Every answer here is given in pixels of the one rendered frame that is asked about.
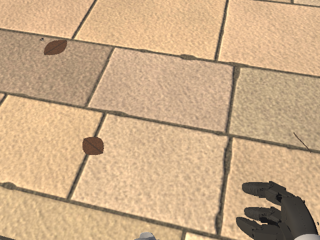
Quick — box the right robot hand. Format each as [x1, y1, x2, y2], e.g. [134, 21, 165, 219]
[236, 181, 319, 240]

